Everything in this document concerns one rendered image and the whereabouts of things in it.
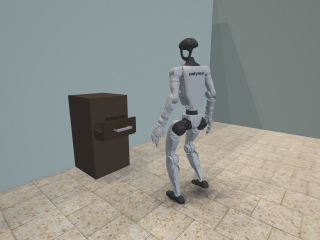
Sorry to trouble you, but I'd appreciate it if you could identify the right robot forearm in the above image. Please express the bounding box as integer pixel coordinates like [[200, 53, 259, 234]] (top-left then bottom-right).
[[205, 95, 216, 118]]

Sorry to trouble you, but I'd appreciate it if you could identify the right robot hand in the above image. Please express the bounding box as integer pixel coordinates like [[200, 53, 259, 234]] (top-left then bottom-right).
[[202, 116, 213, 134]]

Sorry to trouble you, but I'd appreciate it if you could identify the handle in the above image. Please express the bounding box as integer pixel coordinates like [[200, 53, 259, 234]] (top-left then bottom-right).
[[114, 126, 132, 132]]

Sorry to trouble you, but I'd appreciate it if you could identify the cabinet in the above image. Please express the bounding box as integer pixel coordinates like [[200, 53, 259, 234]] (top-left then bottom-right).
[[68, 93, 130, 180]]

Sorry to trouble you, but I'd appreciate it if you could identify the left robot hand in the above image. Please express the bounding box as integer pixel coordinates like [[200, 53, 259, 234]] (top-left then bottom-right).
[[151, 125, 165, 147]]

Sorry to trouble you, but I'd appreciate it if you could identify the left robot forearm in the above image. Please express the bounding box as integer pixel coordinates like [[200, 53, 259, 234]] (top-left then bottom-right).
[[157, 94, 174, 128]]

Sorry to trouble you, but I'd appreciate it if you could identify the drawer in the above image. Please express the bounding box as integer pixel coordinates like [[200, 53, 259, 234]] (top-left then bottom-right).
[[93, 116, 136, 142]]

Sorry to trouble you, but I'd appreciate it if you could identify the left robot upper arm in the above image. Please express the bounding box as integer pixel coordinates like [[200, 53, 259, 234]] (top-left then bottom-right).
[[168, 66, 183, 104]]

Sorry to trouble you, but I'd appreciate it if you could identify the robot head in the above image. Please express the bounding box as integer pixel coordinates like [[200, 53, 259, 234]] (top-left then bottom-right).
[[178, 38, 200, 66]]

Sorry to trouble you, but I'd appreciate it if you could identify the robot left shin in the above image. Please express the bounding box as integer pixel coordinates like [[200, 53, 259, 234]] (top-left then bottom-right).
[[166, 156, 181, 197]]

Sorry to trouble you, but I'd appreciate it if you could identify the right robot upper arm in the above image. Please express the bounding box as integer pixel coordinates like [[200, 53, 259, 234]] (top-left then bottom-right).
[[201, 65, 216, 99]]

